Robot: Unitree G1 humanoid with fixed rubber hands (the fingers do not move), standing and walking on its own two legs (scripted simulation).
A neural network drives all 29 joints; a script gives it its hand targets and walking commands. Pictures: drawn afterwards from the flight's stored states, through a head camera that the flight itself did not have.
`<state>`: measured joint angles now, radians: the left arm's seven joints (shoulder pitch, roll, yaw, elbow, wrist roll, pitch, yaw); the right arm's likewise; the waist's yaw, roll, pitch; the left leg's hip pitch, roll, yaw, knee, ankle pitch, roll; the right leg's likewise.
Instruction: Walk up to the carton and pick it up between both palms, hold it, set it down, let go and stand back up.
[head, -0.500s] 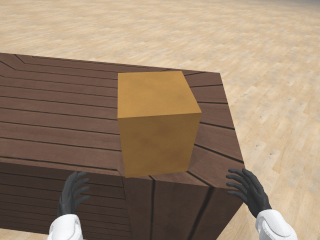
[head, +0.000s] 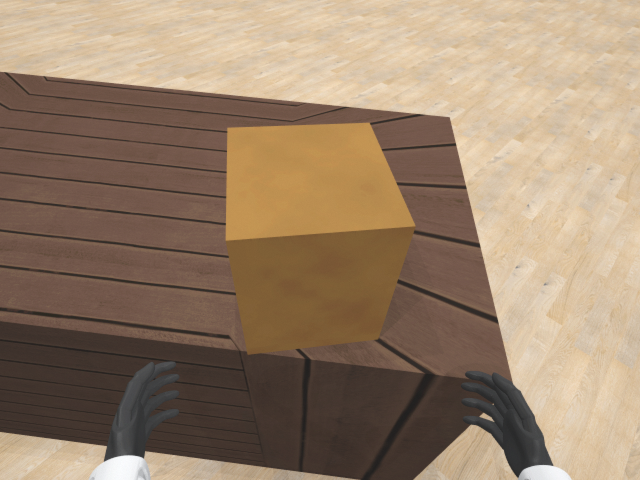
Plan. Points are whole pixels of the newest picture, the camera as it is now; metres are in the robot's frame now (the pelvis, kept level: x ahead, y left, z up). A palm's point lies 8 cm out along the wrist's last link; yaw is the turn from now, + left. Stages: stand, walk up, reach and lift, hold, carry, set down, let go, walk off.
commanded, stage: set down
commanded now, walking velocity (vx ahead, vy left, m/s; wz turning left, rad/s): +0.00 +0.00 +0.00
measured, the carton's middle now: (307, 240) +0.43 +0.04 +0.06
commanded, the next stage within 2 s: let go in 1.06 s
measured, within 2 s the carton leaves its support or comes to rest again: neither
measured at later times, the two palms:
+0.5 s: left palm (126, 468) +0.15 +0.23 -0.03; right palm (503, 464) +0.16 -0.20 -0.03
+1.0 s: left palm (129, 473) +0.15 +0.24 -0.06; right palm (492, 471) +0.16 -0.20 -0.06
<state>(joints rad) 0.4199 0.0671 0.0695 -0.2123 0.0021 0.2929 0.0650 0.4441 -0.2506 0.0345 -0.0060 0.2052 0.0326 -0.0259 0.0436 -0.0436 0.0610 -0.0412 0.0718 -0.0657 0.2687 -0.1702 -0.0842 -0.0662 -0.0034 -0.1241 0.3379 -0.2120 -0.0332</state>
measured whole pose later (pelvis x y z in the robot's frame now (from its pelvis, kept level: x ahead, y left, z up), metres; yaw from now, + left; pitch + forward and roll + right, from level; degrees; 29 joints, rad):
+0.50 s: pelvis +0.00 +0.00 +0.00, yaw +0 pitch -3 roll +0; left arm 0.41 0.14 0.07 0.03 0.00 0.21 0.02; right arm 0.39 -0.17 0.03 0.23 0.10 -0.05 -0.04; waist 0.04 -0.04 0.06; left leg -0.05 0.07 -0.07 0.28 -0.18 -0.08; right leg -0.07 0.00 -0.12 0.34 -0.22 -0.03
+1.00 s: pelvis +0.01 +0.01 +0.00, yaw +0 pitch -3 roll +0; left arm 0.32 0.17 0.07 0.24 0.00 0.19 -0.02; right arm 0.27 -0.16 0.03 0.54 0.03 -0.15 -0.04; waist 0.04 -0.04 0.06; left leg -0.06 0.07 -0.07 0.32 -0.20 -0.08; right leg -0.07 0.00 -0.12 0.34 -0.22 -0.02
